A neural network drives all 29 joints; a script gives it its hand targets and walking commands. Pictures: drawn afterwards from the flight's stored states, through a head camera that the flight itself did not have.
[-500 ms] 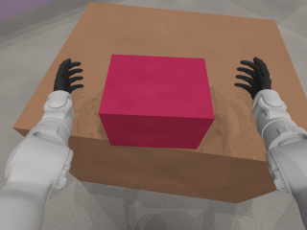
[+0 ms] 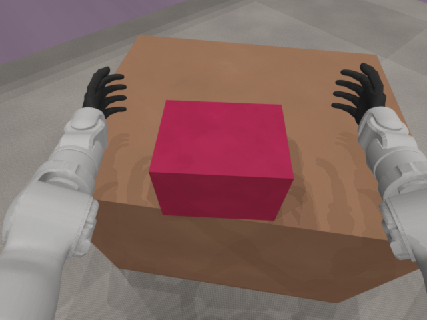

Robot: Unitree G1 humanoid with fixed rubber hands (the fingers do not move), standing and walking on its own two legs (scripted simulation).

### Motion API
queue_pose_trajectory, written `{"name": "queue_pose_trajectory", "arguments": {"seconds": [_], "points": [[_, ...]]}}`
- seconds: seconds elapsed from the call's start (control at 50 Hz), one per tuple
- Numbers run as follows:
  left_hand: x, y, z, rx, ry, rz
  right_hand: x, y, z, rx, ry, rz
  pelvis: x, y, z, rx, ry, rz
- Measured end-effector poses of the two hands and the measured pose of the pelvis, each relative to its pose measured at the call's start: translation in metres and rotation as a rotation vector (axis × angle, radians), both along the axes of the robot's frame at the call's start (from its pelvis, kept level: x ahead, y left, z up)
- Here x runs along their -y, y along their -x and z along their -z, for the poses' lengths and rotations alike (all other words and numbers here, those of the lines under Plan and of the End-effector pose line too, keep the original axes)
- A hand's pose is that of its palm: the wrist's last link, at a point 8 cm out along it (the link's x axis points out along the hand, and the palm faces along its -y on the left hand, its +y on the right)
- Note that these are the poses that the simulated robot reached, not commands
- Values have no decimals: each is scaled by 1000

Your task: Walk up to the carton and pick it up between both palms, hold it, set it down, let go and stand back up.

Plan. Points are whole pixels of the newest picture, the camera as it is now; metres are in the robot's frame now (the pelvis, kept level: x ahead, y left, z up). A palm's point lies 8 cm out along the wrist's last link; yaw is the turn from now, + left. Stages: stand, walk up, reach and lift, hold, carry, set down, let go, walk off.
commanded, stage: set down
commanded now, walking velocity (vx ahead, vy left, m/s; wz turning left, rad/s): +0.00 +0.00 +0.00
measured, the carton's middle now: (220, 161) +0.46 +0.00 +0.00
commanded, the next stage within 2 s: none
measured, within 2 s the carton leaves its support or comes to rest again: neither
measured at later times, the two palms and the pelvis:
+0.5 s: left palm (95, 151) +0.41 +0.23 +0.10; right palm (354, 154) +0.41 -0.24 +0.10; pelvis +0.00 +0.00 +0.02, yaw +0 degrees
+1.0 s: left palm (91, 201) +0.34 +0.24 +0.05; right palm (352, 204) +0.33 -0.23 +0.04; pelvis +0.02 +0.00 +0.02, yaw +1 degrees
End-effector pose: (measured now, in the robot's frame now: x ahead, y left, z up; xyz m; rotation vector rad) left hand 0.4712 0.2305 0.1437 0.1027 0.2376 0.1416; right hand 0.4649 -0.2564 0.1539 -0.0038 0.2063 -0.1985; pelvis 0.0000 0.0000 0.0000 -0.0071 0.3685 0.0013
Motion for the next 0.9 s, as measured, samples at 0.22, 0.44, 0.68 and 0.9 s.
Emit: {"name": "queue_pose_trajectory", "arguments": {"seconds": [0.22,0.44,0.68,0.9], "points": [[0,16,17,-24,13,37,-9,9,10,-19,5,-39,-4,-5,-9,57,7,-4],[3,51,38,-25,41,47,-19,46,49,-53,-14,-61,-3,-4,-16,143,8,-3],[-1,81,58,-18,53,32,-29,80,73,-67,-26,-74,0,-2,-18,205,4,-7],[-2,118,86,-42,76,31,-27,114,97,-68,-40,-39,0,-12,-21,277,2,-14]]}}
